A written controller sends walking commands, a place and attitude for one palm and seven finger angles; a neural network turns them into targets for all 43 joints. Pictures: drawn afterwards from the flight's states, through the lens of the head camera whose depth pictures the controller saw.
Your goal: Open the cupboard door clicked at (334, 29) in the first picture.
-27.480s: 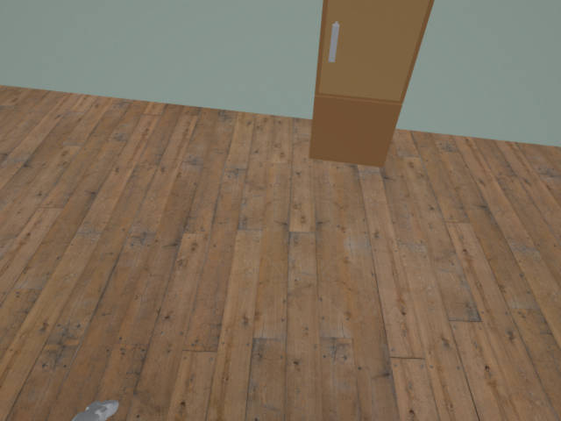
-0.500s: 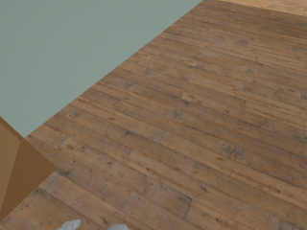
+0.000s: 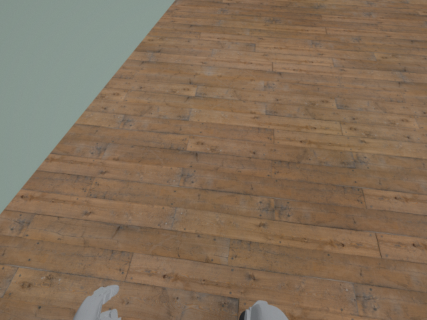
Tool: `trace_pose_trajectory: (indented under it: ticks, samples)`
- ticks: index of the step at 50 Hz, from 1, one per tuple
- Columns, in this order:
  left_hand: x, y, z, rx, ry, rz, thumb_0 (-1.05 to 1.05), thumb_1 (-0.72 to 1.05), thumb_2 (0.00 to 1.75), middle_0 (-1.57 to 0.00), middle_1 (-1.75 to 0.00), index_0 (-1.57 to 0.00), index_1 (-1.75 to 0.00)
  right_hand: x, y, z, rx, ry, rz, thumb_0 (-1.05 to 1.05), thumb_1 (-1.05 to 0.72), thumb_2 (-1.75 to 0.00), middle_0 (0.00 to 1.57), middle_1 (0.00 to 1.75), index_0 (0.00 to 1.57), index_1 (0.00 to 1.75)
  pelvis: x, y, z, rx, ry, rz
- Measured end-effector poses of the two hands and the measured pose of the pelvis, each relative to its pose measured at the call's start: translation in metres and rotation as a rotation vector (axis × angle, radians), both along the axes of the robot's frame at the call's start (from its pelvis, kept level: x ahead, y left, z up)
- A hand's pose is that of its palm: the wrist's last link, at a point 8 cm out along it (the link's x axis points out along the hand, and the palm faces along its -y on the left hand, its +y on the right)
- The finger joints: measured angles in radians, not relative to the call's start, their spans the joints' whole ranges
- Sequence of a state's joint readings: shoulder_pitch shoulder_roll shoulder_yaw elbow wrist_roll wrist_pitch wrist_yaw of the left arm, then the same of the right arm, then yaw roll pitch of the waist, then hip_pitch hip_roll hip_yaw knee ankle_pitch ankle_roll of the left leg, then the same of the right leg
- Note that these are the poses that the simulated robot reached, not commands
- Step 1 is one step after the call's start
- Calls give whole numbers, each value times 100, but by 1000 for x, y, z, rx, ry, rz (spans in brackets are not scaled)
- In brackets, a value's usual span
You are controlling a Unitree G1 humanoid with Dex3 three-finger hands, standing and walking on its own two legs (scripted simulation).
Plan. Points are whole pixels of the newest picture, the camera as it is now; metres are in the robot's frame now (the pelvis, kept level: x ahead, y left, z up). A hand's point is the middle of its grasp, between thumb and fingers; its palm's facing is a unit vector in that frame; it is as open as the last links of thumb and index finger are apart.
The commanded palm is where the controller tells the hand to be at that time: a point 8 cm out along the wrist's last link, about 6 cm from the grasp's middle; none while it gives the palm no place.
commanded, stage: walk to a spot facing it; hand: left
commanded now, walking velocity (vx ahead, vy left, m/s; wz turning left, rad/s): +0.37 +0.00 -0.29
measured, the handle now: out of the picture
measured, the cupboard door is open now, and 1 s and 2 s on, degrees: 46 46 46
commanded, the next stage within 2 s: turn to face it in 0.78 s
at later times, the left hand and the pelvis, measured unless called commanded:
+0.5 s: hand (145, 261) +0.26 +0.17 -0.18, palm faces -0.10 -0.98 -0.18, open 7.3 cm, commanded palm none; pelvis +0.24 -0.02 -0.01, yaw -8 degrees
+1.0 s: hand (196, 167) +0.53 +0.07 -0.16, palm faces -0.11 -0.98 -0.19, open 7.2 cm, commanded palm none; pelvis +0.45 -0.11 +0.01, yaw -7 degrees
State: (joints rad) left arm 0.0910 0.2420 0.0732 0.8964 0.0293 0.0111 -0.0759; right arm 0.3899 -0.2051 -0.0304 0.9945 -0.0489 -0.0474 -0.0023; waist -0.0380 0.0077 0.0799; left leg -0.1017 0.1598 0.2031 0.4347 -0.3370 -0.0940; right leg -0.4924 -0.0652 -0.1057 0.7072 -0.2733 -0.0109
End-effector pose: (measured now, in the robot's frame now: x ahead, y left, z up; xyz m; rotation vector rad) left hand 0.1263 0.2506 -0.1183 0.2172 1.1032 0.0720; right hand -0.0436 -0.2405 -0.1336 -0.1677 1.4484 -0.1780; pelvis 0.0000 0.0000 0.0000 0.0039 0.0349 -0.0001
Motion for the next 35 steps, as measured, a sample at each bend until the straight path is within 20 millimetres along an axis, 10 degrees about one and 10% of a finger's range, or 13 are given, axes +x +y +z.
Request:
trace_pose_trajectory:
  ticks: [6, 12, 22, 35]
  samples:
    - [76, -32, -6, 27, -68, -42, 0, 91, 90, -19, -30, -20, -30, 32, -29, -18, 3, 70, -87, 1, -91, -90, 20, 30, 20, 30, 53, -23, -13, 5, -25, -32]
    - [82, -52, -10, -9, 75, -25, 0, 91, 90, -20, -30, -20, -30, 147, -39, 6, -20, -124, -86, 1, -91, -90, 20, 29, 20, 30, 108, -30, 7, 9, -8, -79]
    - [106, -26, -40, -21, 280, 26, 0, 92, 90, -20, -30, -20, -30, 324, -19, 7, -39, -373, -27, 0, -91, -90, 20, 29, 20, 30, 216, -15, -10, -17, -36, -143]
    - [305, -79, -8, -19, 107, -95, 0, 91, 90, -19, -30, -19, -30, 303, -39, 0, 12, -45, -177, 0, -93, -90, 20, 30, 21, 30, 325, -51, 6, 6, -27, -169]
